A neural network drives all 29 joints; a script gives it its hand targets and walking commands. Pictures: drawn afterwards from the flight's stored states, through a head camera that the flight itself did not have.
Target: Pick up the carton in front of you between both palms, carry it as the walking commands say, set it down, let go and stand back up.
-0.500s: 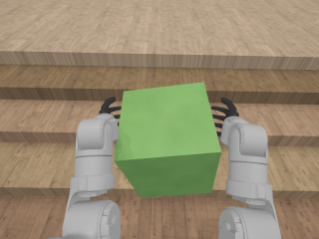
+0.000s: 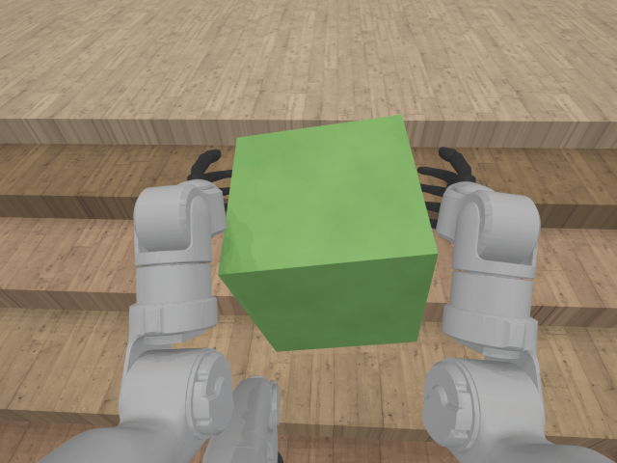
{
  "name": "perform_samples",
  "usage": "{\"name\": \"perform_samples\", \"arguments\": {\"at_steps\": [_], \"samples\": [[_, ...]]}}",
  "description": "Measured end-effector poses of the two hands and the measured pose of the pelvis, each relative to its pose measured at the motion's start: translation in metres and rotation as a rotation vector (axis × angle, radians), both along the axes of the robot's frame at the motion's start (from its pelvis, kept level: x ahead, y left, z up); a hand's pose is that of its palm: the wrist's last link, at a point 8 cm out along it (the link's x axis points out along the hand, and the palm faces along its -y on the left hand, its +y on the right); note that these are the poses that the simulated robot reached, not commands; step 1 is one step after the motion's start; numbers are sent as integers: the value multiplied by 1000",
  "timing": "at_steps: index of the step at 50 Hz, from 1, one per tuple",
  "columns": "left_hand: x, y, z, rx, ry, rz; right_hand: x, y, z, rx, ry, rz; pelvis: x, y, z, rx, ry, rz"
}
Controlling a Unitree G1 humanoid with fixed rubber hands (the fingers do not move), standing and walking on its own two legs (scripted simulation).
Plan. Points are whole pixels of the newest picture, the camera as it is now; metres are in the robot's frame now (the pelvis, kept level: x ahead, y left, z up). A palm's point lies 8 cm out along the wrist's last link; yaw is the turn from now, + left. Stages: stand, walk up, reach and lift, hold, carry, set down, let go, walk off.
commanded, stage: carry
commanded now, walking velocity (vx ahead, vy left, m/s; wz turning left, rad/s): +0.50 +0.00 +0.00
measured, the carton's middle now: (332, 245) +0.38 +0.02 +0.09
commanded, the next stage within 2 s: none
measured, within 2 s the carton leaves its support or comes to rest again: neither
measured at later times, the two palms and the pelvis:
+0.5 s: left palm out of the picture +0.69 +0.18 +0.31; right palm out of the picture +0.68 -0.11 +0.33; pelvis +0.31 +0.03 +0.11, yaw +0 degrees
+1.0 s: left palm out of the picture +1.02 +0.21 +0.43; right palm out of the picture +1.02 -0.09 +0.43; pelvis +0.65 +0.06 +0.23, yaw +2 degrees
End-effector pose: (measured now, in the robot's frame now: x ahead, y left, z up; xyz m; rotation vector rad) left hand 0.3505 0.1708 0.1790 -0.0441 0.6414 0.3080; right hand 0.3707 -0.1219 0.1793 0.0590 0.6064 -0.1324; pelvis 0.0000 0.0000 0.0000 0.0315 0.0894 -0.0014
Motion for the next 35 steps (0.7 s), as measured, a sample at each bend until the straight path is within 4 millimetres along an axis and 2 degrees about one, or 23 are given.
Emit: {"name": "perform_samples", "arguments": {"at_steps": [3,6,10,12,15,19,23,26,29,32,35], "samples": [[53,9,-3,-11,9,-26,42,8,-4,-13,8,-25,42,19,0,19,18,15],[104,10,-9,-34,36,-81,73,10,-4,-47,32,-87,76,38,11,20,2,24],[148,7,-5,-67,70,-112,99,7,7,-69,61,-150,110,47,43,19,-14,20],[165,6,9,-73,63,-108,117,6,22,-52,51,-169,130,51,61,10,-21,15],[199,7,41,-70,-2,-99,153,7,59,-42,-17,-178,163,53,82,-8,-23,1],[253,8,84,-60,-77,-102,209,7,108,-61,-89,-166,216,48,99,-28,-23,4],[308,9,117,-77,-86,-94,275,10,140,-53,-92,-112,279,39,111,-59,-23,12],[352,15,134,-61,-64,-63,332,16,152,-44,-68,-57,329,27,117,-77,-12,11],[383,26,141,-27,0,5,387,27,154,-25,-5,19,369,14,132,-85,-17,9],[403,36,144,-10,68,54,424,39,154,7,60,55,397,10,157,-82,-29,11],[429,40,159,-29,87,76,453,43,167,32,83,50,429,8,183,-65,-36,18]]}}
